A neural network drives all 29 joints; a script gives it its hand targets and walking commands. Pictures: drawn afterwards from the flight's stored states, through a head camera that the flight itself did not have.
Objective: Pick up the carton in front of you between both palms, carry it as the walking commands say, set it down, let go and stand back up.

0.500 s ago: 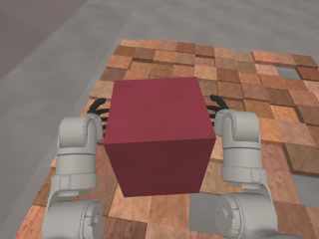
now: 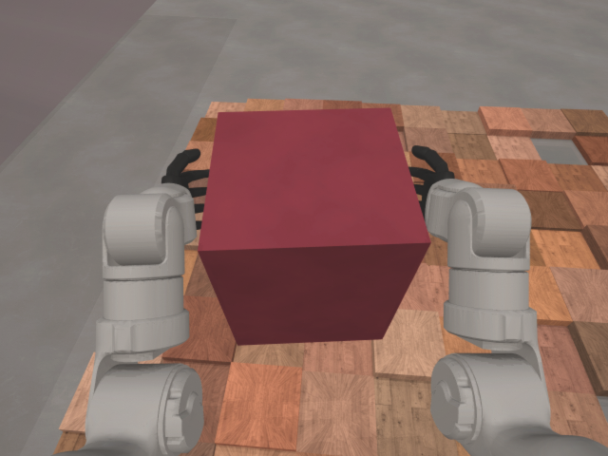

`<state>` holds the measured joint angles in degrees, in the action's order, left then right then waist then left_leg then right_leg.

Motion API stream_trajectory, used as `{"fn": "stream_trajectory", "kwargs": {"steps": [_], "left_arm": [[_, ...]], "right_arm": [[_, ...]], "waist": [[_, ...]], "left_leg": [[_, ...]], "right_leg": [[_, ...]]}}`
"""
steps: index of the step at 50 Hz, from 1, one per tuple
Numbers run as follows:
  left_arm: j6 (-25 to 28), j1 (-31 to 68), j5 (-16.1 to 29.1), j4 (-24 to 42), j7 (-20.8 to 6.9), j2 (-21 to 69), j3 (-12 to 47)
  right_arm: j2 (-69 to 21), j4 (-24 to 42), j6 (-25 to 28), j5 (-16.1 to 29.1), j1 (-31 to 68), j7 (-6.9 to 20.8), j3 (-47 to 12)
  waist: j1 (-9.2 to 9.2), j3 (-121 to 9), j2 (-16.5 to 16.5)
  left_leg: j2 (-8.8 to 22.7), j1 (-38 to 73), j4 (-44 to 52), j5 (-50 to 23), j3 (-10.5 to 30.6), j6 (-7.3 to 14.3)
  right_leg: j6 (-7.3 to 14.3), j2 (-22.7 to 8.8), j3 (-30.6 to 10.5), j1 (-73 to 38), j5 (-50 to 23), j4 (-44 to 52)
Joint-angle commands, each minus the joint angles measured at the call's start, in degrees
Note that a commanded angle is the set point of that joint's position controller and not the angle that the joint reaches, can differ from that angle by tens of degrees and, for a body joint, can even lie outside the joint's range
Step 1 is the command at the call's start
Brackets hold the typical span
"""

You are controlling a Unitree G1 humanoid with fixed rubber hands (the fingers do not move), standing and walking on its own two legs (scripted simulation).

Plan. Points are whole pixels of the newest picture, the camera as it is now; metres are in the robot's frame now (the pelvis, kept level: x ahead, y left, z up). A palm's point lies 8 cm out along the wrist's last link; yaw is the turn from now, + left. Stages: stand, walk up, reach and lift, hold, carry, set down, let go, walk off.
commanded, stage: carry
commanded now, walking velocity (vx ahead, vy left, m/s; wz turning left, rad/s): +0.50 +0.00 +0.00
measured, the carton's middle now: (307, 236) +0.39 +0.00 +0.09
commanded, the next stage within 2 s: none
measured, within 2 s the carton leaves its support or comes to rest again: neither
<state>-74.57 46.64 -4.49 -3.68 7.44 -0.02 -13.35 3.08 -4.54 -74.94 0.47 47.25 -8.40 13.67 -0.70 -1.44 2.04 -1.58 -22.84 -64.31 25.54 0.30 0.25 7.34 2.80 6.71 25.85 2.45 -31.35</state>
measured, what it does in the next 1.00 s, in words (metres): walks ahead: left foot, then right foot 0.04 m lower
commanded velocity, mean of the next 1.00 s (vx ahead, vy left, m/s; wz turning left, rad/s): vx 0.50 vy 0.00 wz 0.00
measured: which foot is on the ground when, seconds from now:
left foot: up 0.00-0.28, down 0.30-0.84, up 0.86-1.00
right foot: down 0.00-0.32, up 0.34-0.76, down 0.78-1.00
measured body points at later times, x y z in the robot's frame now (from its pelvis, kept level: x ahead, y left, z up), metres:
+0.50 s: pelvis +0.31 +0.05 +0.02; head +0.35 +0.06 +0.47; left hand +0.69 +0.19 +0.10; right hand +0.67 -0.11 +0.11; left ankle +0.35 +0.12 -0.72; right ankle +0.29 -0.09 -0.65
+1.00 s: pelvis +0.60 -0.02 -0.02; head +0.60 -0.05 +0.42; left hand +0.94 +0.13 +0.08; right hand +0.96 -0.17 +0.07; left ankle +0.56 +0.10 -0.65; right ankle +0.61 -0.10 -0.76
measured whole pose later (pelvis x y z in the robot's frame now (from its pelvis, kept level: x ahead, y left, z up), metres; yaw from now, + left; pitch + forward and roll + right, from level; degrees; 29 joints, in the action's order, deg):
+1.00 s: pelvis +0.60 -0.02 -0.02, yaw -1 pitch +4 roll +1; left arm -68.5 31.0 -2.6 -6.0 6.3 1.1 -9.0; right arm 0.2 -6.6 -70.1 -3.0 33.0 -6.7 9.2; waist -3.0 -6.3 1.9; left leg 2.3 -36.4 -74.9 26.8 -3.0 0.3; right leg 7.1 0.3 5.3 20.8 21.9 -30.9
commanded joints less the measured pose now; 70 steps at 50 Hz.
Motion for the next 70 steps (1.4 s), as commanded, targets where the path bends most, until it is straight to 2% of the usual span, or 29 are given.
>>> {"fn": "stream_trajectory", "kwargs": {"steps": [1, 11, 13, 14, 15, 16, 17, 20, 22, 28, 32, 38, 40, 41, 42, 43, 44, 46, 47, 49, 53, 58, 62, 63, 64, 65, 66, 67, 70], "left_arm": [[-0.6, 44.0, 27.3, 5.6, -12.9, 56.4, 33.4], [-0.6, 50.1, 31.1, 2.0, -14.7, 62.3, 33.1], [0.0, 49.2, 30.6, -0.7, -14.9, 62.6, 32.8], [0.3, 48.9, 30.3, -2.2, -15.0, 63.0, 32.5], [0.5, 48.3, 29.8, -4.1, -15.0, 63.2, 32.2], [0.6, 48.1, 29.7, -5.5, -15.1, 64.3, 31.2], [0.6, 47.0, 29.1, -7.4, -15.2, 65.0, 30.0], [1.8, 44.6, 27.1, -4.8, -14.7, 67.5, 29.8], [2.4, 39.6, 25.1, -2.0, -13.8, 69.0, 29.8], [6.1, 19.1, 18.2, 6.7, -11.9, 69.2, 36.1], [8.5, 11.5, 17.5, 14.5, -12.3, 66.6, 43.0], [8.0, 9.6, 20.8, 16.6, -14.7, 57.2, 47.1], [7.5, 9.3, 21.4, 13.3, -14.9, 53.5, 45.2], [7.3, 10.8, 21.2, 11.0, -14.9, 51.3, 43.6], [6.9, 9.8, 21.5, 7.3, -14.7, 50.9, 42.0], [6.5, 9.2, 21.4, 4.5, -14.5, 48.1, 39.8], [6.8, 12.8, 21.9, 5.0, -14.4, 48.2, 39.4], [7.2, 21.8, 25.2, 6.1, -15.0, 53.7, 39.9], [7.5, 25.4, 26.8, 6.0, -15.1, 56.2, 40.1], [8.2, 30.5, 27.7, 7.2, -15.0, 58.0, 39.9], [8.7, 32.5, 28.5, 3.2, -14.8, 59.9, 37.9], [8.3, 31.8, 27.6, 0.7, -14.3, 61.0, 36.4], [7.2, 30.1, 25.8, 0.8, -13.7, 61.5, 35.8], [7.1, 29.9, 25.0, 0.5, -13.6, 61.1, 35.5], [6.5, 28.1, 24.3, -1.5, -13.6, 61.3, 34.8], [6.3, 29.0, 24.3, -1.6, -13.6, 62.0, 34.7], [6.6, 30.2, 23.5, -1.7, -13.2, 61.5, 34.8], [6.9, 31.8, 23.5, 0.0, -13.0, 62.2, 34.7], [7.5, 34.4, 24.0, 4.7, -11.9, 63.5, 35.8]], "right_arm": [[-60.4, 4.0, -1.0, 21.5, 43.7, 12.4, -33.0], [-58.2, -3.6, -1.0, 11.6, 38.0, 10.0, -26.6], [-58.2, -5.9, -0.8, 11.2, 37.8, 10.6, -26.1], [-58.5, -7.4, -0.6, 11.3, 36.9, 11.0, -25.8], [-58.4, -9.1, -0.4, 11.4, 35.4, 11.5, -25.3], [-57.2, -10.2, 0.1, 10.9, 35.0, 11.8, -24.2], [-57.6, -12.3, 0.9, 10.4, 34.0, 11.9, -22.9], [-65.0, -4.5, 2.4, 14.3, 36.5, 13.3, -26.4], [-70.4, 1.6, 3.0, 17.7, 37.8, 14.0, -30.2], [-75.0, 12.9, 6.0, 20.4, 26.0, 16.2, -40.3], [-71.4, 17.8, 8.4, 20.3, 16.2, 17.1, -46.6], [-61.2, 16.6, 9.1, 17.9, 8.7, 16.6, -48.7], [-58.0, 14.5, 8.4, 17.6, 10.1, 16.0, -47.5], [-57.2, 13.2, 7.7, 18.0, 12.0, 15.6, -47.0], [-56.4, 11.6, 7.2, 18.2, 13.3, 15.2, -45.8], [-55.6, 8.2, 6.5, 18.6, 13.2, 14.7, -44.6], [-56.4, 8.0, 6.3, 18.8, 15.9, 14.3, -43.9], [-59.6, 6.4, 6.6, 19.3, 23.0, 13.7, -41.9], [-60.5, 5.2, 6.9, 19.3, 25.0, 13.4, -40.9], [-62.7, 4.1, 7.7, 19.2, 26.8, 12.5, -39.8], [-63.6, 2.0, 8.2, 18.3, 29.4, 11.1, -37.5], [-64.1, -0.2, 7.8, 18.0, 28.6, 11.2, -35.8], [-65.4, -2.0, 6.9, 18.5, 26.4, 12.6, -35.2], [-65.5, -2.6, 7.0, 18.8, 26.3, 13.2, -35.0], [-64.1, -5.3, 7.3, 17.7, 23.8, 13.5, -34.2], [-63.6, -5.5, 7.8, 17.9, 25.1, 13.7, -33.6], [-65.9, -4.2, 8.0, 19.5, 26.0, 14.1, -35.1], [-67.5, -0.5, 8.5, 21.3, 29.5, 14.5, -36.5], [-70.7, 9.2, 9.3, 25.8, 39.4, 14.8, -40.2]], "waist": [[-3.33, -28.0, -6.4], [-5.37, -23.6, -8.5], [-4.01, -22.6, -8.1], [-1.42, -24.5, -7.2], [1.25, -28.7, -6.2], [3.86, -36.2, 7.5], [5.68, -39.2, 15.5], [4.20, -31.6, 2.8], [2.95, -30.7, 3.4], [2.53, -29.6, 4.6], [2.80, -26.9, 5.3], [3.79, -20.9, 4.5], [0.35, -22.6, 1.8], [-1.15, -25.7, -6.9], [-2.34, -28.3, -14.9], [-2.70, -29.9, -17.3], [-5.16, -30.3, -19.5], [-3.99, -25.4, -9.8], [-2.88, -22.6, -5.1], [-2.13, -23.6, -8.2], [-2.20, -21.7, -9.3], [-1.97, -19.6, -9.9], [2.99, -25.0, -8.0], [4.31, -28.7, -4.7], [4.97, -34.4, 9.2], [4.90, -37.2, 18.9], [4.69, -36.0, 10.5], [5.43, -32.9, 6.2], [3.98, -30.0, 1.3]], "left_leg": [[2.9, -19.7, 0.1, -3.2, 1.5, 1.4], [1.1, -15.8, 26.3, -21.9, -5.1, 1.8], [-1.0, -3.8, 35.7, -26.1, -8.5, 2.5], [-2.1, 7.1, 39.3, -29.6, -11.1, 3.5], [1.2, 22.0, 36.9, -30.4, -6.9, 6.0], [20.1, 41.0, 35.1, -39.0, 17.8, 13.4], [23.9, 46.3, 37.8, -36.3, 32.7, 19.2], [19.3, 35.7, 39.7, -34.3, 21.7, 13.0], [17.4, 31.1, 42.4, -33.2, 16.6, 10.5], [15.9, 34.1, 44.2, -41.7, 8.5, 10.2], [13.6, 35.6, 42.7, -44.2, 3.4, 8.5], [12.4, 30.0, 33.7, -38.3, -0.5, 6.3], [8.9, 22.1, 20.7, -39.3, -5.2, 3.2], [6.1, 9.2, 8.3, -28.5, -6.8, 1.1], [4.2, -7.2, -3.4, 2.7, -5.4, -0.4], [0.6, -18.9, -12.0, 10.8, -3.5, -1.5], [0.1, -27.5, -16.9, 9.6, -2.0, -1.2], [4.2, -29.1, -18.0, 7.4, -0.9, 0.0], [5.5, -25.2, -14.5, 5.0, -0.8, 0.2], [6.2, -22.8, -11.7, -1.7, -1.7, 0.5], [6.8, -24.3, 1.2, -10.5, -3.1, -0.9], [4.2, -14.0, 23.6, -19.4, -7.0, 1.3], [-2.1, 7.9, 37.8, -20.8, -15.5, 2.3], [0.3, 21.7, 38.0, -21.0, -12.8, 2.2], [12.6, 36.8, 37.6, -28.6, 8.7, 7.3], [24.8, 48.4, 42.7, -36.1, 31.8, 17.1], [23.7, 46.7, 41.5, -29.5, 29.8, 17.6], [20.9, 40.9, 41.1, -28.8, 24.6, 15.5], [18.4, 32.1, 43.1, -18.1, 16.9, 11.7]], "right_leg": [[6.2, -17.6, -23.8, -36.7, -13.0, 8.8], [4.1, -12.9, -12.1, -32.5, -22.4, 6.6], [1.2, -11.4, -8.4, -26.2, -23.6, 5.4], [-1.1, -9.8, -5.0, -22.1, -26.0, -0.5], [-3.4, -7.5, -3.6, -13.4, -20.2, -8.5], [-6.3, -3.2, -3.4, 3.4, 7.7, -26.6], [-6.6, 2.5, -6.6, 13.7, 29.0, -40.5], [-5.3, -5.0, -10.1, 18.8, 20.8, -38.4], [-6.8, -6.5, -9.6, 15.0, 17.8, -31.3], [-8.9, -6.4, -5.4, 15.4, 10.2, -15.1], [-7.6, -6.0, -3.7, 13.8, -3.1, -5.9], [-4.7, -5.1, -1.7, 3.9, -11.0, 7.3], [-5.0, -2.2, 3.8, -14.1, -11.8, 11.0], [-3.2, -6.2, 0.7, -30.5, -13.6, 5.1], [-0.9, -16.8, -11.2, -43.9, -26.1, -3.0], [4.4, -22.4, -25.8, -48.8, -19.6, -0.3], [9.2, -26.3, -37.8, -47.7, -2.5, 6.6], [9.3, -24.3, -34.9, -37.1, 4.6, 8.7], [6.6, -21.0, -29.0, -29.8, 4.2, 9.6], [5.8, -19.5, -23.7, -24.6, 13.2, 12.5], [5.9, -16.1, -15.9, -23.7, 10.6, 14.0], [3.1, -14.0, -9.5, -25.5, -5.4, 12.9], [-1.7, -10.9, -0.9, -27.5, -30.5, -3.5], [-3.4, -8.7, 0.8, -20.0, -22.7, -14.6], [-6.2, -5.1, -0.1, -5.3, -7.0, -28.9], [-8.9, 3.3, -2.2, 12.9, 23.6, -45.1], [-6.9, -0.6, -8.0, 18.5, 24.8, -51.9], [-5.6, -2.7, -8.3, 19.6, 23.4, -50.7], [-4.1, -5.8, -8.7, 18.2, 20.2, -43.5]]}}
